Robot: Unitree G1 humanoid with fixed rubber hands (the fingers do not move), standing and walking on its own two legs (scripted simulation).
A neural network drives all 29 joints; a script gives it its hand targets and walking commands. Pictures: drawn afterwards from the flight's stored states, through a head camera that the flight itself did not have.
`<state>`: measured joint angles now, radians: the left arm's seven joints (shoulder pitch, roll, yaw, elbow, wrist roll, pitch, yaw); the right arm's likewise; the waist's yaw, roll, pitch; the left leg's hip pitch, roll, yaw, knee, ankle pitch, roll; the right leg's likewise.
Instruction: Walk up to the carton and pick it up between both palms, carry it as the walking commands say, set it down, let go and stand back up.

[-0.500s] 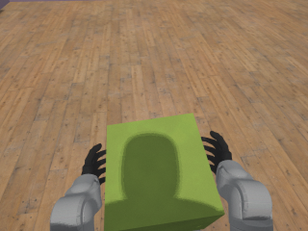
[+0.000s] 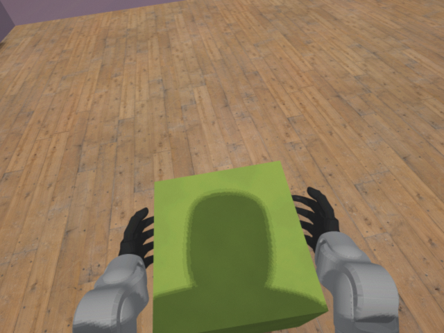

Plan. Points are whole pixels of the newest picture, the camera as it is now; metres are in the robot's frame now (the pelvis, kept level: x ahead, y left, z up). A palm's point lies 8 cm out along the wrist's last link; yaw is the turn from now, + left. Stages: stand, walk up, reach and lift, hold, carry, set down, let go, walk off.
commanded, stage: carry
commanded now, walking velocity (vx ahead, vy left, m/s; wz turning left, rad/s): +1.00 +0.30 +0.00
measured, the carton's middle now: (233, 260) +0.25 -0.02 +0.02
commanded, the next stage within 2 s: none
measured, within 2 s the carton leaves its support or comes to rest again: neither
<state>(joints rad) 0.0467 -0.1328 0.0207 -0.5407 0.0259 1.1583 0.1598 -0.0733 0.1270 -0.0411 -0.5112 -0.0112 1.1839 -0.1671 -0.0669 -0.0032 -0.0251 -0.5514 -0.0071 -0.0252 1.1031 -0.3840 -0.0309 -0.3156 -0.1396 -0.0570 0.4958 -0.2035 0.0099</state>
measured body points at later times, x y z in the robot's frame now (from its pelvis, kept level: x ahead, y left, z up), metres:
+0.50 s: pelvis -0.04 +0.16 -0.01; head -0.06 +0.13 +0.44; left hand +0.21 +0.30 +0.09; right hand +0.22 +0.01 +0.09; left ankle -0.06 +0.21 -0.74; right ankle -0.02 +0.06 -0.75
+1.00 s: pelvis +0.14 +0.33 +0.00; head +0.14 +0.32 +0.45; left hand +0.38 +0.47 +0.07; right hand +0.39 +0.18 +0.08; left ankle +0.14 +0.43 -0.75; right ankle +0.15 +0.22 -0.71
